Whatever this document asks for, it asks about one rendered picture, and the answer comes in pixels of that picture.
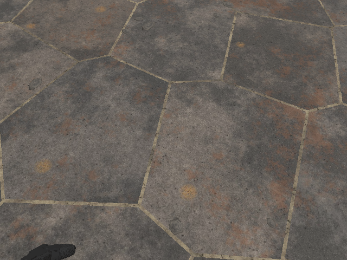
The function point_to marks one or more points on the robot left hand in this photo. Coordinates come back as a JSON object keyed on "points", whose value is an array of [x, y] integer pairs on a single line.
{"points": [[51, 252]]}

